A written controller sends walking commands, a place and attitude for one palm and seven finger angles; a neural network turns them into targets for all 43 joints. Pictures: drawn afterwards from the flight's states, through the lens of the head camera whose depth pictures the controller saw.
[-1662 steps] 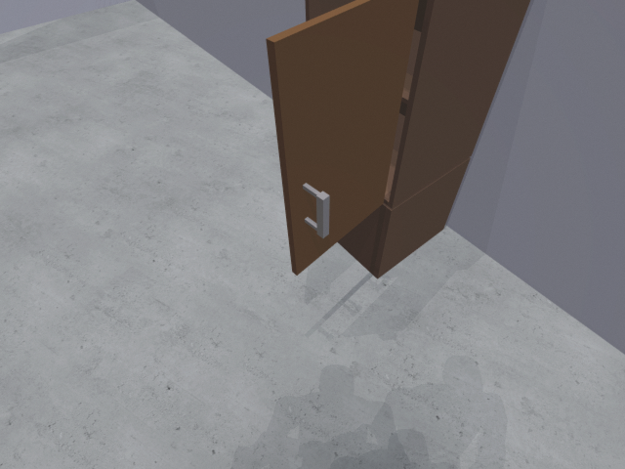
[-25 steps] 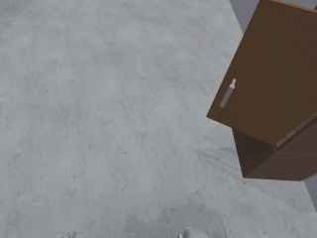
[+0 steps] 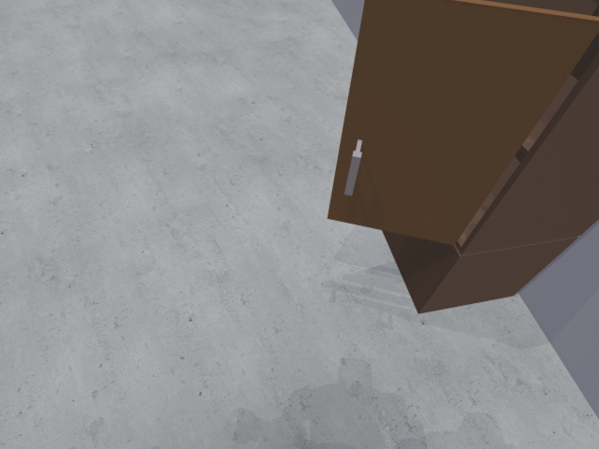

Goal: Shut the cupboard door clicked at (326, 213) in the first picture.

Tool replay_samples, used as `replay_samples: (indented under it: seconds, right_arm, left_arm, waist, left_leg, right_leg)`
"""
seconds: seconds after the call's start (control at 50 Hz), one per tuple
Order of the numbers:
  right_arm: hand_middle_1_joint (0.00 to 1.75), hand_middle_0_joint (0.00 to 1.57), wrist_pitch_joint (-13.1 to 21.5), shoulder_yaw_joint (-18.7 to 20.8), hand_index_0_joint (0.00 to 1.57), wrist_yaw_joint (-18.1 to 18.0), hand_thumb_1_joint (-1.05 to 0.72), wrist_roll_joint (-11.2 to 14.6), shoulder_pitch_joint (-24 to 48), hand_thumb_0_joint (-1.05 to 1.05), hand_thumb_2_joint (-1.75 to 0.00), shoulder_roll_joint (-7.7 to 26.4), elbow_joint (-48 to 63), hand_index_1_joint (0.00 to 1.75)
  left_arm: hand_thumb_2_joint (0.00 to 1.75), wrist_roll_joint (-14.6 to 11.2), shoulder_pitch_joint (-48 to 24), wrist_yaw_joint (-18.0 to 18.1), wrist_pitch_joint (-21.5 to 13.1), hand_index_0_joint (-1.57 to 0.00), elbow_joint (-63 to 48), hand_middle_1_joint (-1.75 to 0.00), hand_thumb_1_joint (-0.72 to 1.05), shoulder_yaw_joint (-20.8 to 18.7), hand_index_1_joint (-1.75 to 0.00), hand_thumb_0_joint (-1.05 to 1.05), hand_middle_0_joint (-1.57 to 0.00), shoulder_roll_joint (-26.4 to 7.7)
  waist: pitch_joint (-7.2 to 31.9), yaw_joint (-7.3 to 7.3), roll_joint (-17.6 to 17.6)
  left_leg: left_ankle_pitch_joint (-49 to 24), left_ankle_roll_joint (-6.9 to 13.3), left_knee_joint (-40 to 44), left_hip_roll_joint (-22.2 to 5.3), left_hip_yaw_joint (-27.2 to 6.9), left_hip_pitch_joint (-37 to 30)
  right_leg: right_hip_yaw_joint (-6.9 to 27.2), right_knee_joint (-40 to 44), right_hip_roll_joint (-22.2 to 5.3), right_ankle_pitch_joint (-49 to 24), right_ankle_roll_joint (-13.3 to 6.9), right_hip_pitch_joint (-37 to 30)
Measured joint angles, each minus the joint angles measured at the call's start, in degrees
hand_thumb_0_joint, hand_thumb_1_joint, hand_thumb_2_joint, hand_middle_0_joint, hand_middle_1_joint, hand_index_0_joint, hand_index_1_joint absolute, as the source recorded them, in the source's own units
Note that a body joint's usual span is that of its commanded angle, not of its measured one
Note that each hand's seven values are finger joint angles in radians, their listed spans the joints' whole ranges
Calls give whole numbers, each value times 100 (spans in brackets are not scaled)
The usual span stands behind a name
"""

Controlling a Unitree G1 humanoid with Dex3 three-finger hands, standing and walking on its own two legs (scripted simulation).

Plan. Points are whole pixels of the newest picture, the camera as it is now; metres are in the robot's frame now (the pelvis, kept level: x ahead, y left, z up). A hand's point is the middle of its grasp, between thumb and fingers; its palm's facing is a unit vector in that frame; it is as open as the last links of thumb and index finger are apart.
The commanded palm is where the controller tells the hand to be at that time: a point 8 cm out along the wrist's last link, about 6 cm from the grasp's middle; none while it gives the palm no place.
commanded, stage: turn to face it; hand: left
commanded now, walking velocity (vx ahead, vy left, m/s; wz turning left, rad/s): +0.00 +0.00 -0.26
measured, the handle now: (353, 168) +0.71 -0.09 -0.10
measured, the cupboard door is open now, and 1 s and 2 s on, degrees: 65 65 65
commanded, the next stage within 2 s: take the last steps up to it in 0.10 s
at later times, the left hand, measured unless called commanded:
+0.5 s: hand out of the picture +0.12 +0.16 -0.15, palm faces -0.11 -0.97 -0.22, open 7.3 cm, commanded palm none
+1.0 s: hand (250, 342) +0.30 +0.10 -0.15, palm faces -0.23 -0.96 -0.17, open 7.4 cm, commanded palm none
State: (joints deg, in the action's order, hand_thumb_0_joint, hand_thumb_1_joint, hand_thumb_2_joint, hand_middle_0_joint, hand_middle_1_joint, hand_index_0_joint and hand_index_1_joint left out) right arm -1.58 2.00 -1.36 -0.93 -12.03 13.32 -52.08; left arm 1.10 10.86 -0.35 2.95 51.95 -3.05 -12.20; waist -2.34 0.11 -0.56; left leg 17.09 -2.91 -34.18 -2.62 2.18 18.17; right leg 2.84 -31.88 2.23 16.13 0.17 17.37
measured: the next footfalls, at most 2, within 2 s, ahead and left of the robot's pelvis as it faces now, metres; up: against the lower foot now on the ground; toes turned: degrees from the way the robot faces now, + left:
right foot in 0.36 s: +0.01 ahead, -0.12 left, +0.00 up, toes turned -11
left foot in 0.70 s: +0.23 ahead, +0.05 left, +0.00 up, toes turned -2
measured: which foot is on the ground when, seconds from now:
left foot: down 0.00-0.36, up 0.38-0.68, down 0.70-1.00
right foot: down 0.00-0.00, up 0.02-0.34, down 0.36-0.70, up 0.72-1.00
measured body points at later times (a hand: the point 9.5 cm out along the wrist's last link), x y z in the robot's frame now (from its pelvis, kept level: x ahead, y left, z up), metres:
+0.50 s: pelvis +0.04 -0.03 +0.01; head +0.06 -0.04 +0.46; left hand +0.12 +0.21 -0.14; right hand +0.01 -0.28 -0.15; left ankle +0.03 +0.09 -0.67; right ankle -0.03 -0.12 -0.73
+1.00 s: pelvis +0.18 -0.07 +0.02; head +0.22 -0.06 +0.46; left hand +0.32 +0.15 -0.14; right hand +0.11 -0.29 -0.13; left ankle +0.19 +0.05 -0.73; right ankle +0.21 -0.24 -0.67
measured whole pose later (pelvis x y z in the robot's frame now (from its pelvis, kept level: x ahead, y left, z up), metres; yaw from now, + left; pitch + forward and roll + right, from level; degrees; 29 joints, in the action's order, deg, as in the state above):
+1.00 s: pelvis +0.18 -0.07 +0.02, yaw -13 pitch +1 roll -1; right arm 1.7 1.2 -1.4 -2.3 -19.4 8.4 -60.1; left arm 1.5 9.5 -1.9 1.7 56.5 -3.9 -12.5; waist -3.6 1.5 -1.0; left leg 14.2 -0.8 -22.9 -5.9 10.1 8.9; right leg -1.8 -49.5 -5.0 12.8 0.8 30.5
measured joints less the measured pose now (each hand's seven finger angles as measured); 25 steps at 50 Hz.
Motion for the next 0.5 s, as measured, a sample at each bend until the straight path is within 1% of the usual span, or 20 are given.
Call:
replay_samples:
  seconds: [0.02,0.06,0.1,0.12,0.16,0.22,0.26,0.32,0.36,0.38,0.4,0.42,0.46,0.5]
  right_arm:
    - [29,20,42,-22,20,-11,-91,-22,-1,0,-90,-56,-18,30]
    - [29,20,81,-90,20,-28,-91,-72,-25,0,-90,-160,-20,30]
    - [29,20,111,-140,20,-57,-91,-104,-88,0,-90,-237,-23,30]
    - [29,20,116,-159,20,-68,-91,-114,-117,0,-90,-266,-41,30]
    - [29,21,115,-182,20,-81,-91,-120,-157,0,-90,-306,-100,30]
    - [29,21,104,-165,20,-76,-90,-116,-191,0,-90,-325,-206,30]
    - [29,21,87,-133,20,-60,-90,-119,-217,0,-90,-316,-275,30]
    - [29,21,65,-79,20,-35,-90,-126,-315,0,-90,-270,-387,30]
    - [30,21,53,-41,20,-16,-90,-108,-441,0,-90,-225,-471,30]
    - [30,21,36,-12,20,-6,-90,-83,-478,0,-90,-176,-534,30]
    - [29,21,-11,11,20,-2,-90,-73,-504,0,-90,-121,-607,30]
    - [29,21,-66,29,20,3,-90,-71,-515,0,-90,-80,-681,30]
    - [29,21,-122,68,20,29,-91,-80,-483,0,-90,-32,-769,30]
    - [29,21,-88,99,20,70,-91,-101,-419,0,-90,-9,-744,30]
  left_arm:
    - [90,-23,5,-4,30,-21,26,-30,91,-18,-30,0,-20,-36]
    - [90,-19,11,-17,99,-20,84,-30,91,-54,-30,1,-20,-96]
    - [90,-2,-8,-45,137,-20,135,-30,91,-79,-30,1,-20,-131]
    - [90,0,-21,-58,136,-20,144,-30,91,-91,-30,1,-20,-141]
    - [90,-6,-44,-68,121,-20,145,-30,91,-99,-30,1,-20,-143]
    - [90,-13,-82,-66,101,-20,157,-30,91,-80,-30,1,-19,-114]
    - [90,-15,-97,-68,88,-20,188,-30,91,-65,-30,1,-19,-87]
    - [90,4,-86,-119,77,-20,244,-30,91,-51,-30,1,-19,-47]
    - [90,23,-18,-170,19,-20,251,-30,91,-51,-30,1,-19,-46]
    - [90,41,-4,-166,-41,-20,288,-30,91,-52,-30,1,-19,-14]
    - [90,39,15,-152,-88,-20,324,-30,91,-37,-30,1,-19,35]
    - [90,34,67,-130,-136,-20,338,-30,91,-24,-30,0,-19,76]
    - [90,26,232,-72,-220,-20,354,-30,91,-10,-30,0,-19,135]
    - [90,29,395,-29,-272,-20,427,-30,91,4,-30,0,-19,169]
  waist:
    - [7,6,-89]
    - [-4,-3,-202]
    - [-30,19,-198]
    - [-53,15,-185]
    - [-101,-2,-136]
    - [-164,10,-18]
    - [-171,48,58]
    - [-112,114,168]
    - [0,122,176]
    - [20,120,244]
    - [38,132,329]
    - [71,121,365]
    - [126,75,338]
    - [145,81,269]
  left_leg:
    - [-23,141,46,35,52,-18]
    - [81,345,1,31,187,-48]
    - [61,410,157,-22,247,-153]
    - [9,409,275,-47,272,-222]
    - [-93,400,487,-101,332,-347]
    - [-139,372,618,-192,417,-454]
    - [-94,336,582,-247,487,-478]
    - [72,251,384,-341,586,-474]
    - [276,167,93,-378,657,-403]
    - [586,153,-202,-425,618,-317]
    - [976,145,-663,-421,464,-158]
    - [1188,143,-1212,-361,312,50]
    - [1138,131,-2134,-240,163,469]
    - [860,94,-2503,-204,169,791]
  right_leg:
    - [58,-177,-15,132,-8,84]
    - [42,-998,-9,854,15,365]
    - [-81,-1941,-8,1130,58,643]
    - [-145,-2231,-34,1135,87,720]
    - [-260,-2384,-109,1089,139,748]
    - [-409,-1850,-205,1040,153,538]
    - [-480,-1394,-230,1001,127,339]
    - [-616,-646,-202,801,49,-59]
    - [-659,150,-187,501,-67,-450]
    - [-670,245,-137,197,-143,-496]
    - [-713,189,-84,182,-197,-523]
    - [-732,192,-56,244,-241,-578]
    - [-694,396,-28,294,-308,-749]
    - [-646,672,-17,235,-328,-936]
